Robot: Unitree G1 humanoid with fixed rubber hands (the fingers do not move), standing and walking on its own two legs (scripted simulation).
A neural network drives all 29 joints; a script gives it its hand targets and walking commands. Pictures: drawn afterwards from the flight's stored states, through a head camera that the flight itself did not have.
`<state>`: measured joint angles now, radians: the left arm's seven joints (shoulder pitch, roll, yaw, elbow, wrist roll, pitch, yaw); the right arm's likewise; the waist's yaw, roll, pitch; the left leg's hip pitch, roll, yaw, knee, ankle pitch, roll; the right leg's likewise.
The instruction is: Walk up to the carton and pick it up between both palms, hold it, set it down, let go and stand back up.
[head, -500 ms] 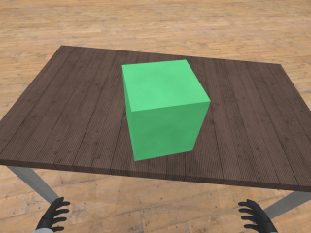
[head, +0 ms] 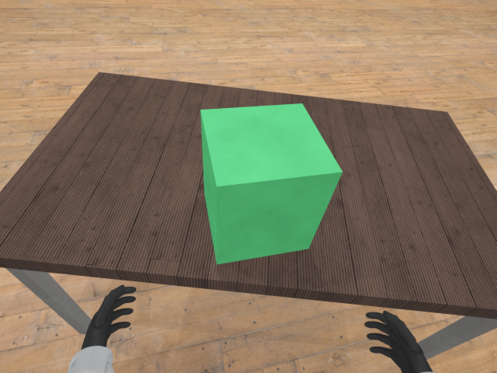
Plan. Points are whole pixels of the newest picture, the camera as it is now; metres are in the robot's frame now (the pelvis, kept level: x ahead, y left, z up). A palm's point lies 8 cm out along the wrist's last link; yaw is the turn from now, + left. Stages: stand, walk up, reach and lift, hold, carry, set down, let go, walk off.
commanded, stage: reach and lift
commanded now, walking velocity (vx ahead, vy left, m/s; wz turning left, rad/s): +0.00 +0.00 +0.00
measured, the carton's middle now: (258, 185) +0.48 -0.01 +0.00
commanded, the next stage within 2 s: none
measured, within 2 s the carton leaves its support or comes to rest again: neither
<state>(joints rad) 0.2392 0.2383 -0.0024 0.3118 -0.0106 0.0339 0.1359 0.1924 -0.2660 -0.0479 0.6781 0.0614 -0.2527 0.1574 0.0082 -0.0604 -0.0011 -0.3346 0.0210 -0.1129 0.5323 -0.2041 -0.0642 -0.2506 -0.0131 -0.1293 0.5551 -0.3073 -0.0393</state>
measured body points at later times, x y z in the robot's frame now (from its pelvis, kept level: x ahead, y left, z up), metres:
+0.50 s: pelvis +0.02 -0.01 +0.00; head +0.02 +0.01 +0.45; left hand +0.21 +0.21 -0.01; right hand +0.22 -0.24 -0.02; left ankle +0.05 +0.16 -0.73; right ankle +0.00 -0.09 -0.73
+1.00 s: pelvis +0.03 -0.01 +0.00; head +0.03 +0.01 +0.45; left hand +0.27 +0.19 +0.01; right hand +0.27 -0.22 +0.01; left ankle +0.05 +0.16 -0.73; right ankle +0.00 -0.09 -0.73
